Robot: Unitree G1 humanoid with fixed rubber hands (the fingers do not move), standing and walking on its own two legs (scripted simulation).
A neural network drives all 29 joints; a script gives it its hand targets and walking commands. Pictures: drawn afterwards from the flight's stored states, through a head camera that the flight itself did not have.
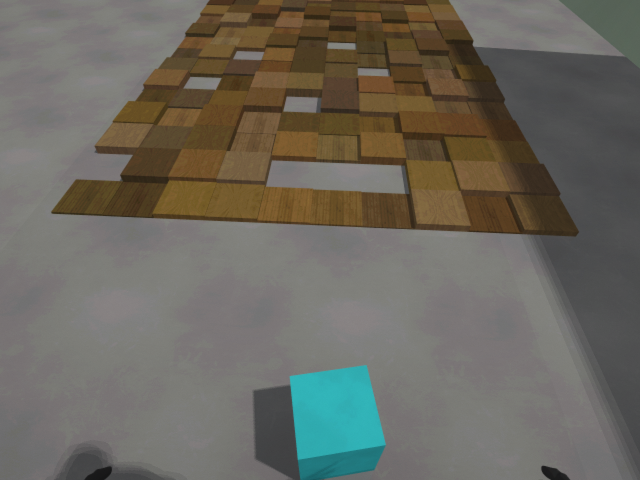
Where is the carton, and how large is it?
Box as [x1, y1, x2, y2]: [290, 365, 385, 479]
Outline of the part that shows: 366,365 290,376 300,479 320,479 372,470 374,468 385,443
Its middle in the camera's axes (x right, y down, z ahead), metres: +0.03 +0.52 +1.06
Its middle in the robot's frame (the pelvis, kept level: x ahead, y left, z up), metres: +0.40 -0.03 -0.66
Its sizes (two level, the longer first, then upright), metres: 0.210 0.200 0.250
